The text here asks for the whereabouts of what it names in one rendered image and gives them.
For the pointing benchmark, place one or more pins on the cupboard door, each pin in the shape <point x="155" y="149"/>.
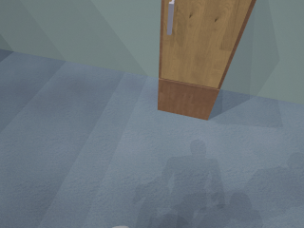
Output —
<point x="203" y="36"/>

